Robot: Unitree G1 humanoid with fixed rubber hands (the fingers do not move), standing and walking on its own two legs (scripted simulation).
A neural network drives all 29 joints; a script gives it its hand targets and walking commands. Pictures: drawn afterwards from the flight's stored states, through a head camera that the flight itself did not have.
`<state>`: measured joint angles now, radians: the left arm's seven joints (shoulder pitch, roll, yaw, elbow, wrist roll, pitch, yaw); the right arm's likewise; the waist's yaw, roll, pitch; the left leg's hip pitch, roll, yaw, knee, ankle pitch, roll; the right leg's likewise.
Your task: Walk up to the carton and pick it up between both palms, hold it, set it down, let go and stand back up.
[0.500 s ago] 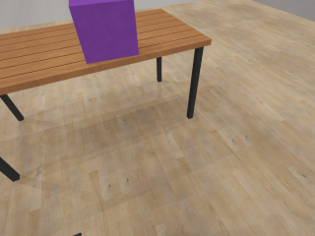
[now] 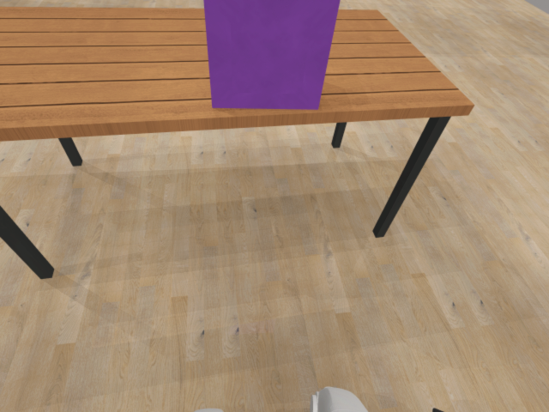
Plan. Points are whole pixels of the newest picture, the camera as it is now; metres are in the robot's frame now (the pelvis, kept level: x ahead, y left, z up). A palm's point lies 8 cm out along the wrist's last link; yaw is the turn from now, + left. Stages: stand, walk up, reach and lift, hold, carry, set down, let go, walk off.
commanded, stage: walk up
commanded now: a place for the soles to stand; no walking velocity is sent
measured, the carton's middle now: (266, 42) +0.93 +0.05 +0.10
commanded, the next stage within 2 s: none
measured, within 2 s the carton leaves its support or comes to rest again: neither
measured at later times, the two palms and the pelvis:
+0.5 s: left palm (135, 401) +0.16 +0.22 -0.13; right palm (424, 297) +0.34 -0.28 -0.10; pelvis +0.20 -0.04 -0.01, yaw +9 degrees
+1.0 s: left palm (201, 265) +0.40 +0.15 -0.11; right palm (438, 247) +0.48 -0.36 -0.12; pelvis +0.37 -0.11 -0.01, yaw +11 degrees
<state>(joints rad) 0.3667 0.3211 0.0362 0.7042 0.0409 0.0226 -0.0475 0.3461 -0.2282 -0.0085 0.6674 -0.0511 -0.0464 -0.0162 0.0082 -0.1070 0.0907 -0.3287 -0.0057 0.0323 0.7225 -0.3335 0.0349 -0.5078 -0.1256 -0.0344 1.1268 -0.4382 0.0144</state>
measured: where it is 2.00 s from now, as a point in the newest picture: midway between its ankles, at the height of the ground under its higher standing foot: (288, 354)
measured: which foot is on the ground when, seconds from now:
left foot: down 0.00-0.16, up 0.18-0.44, down 0.46-0.82, up 0.84-1.00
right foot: up 0.00-0.14, down 0.16-0.48, up 0.50-0.78, down 0.80-1.00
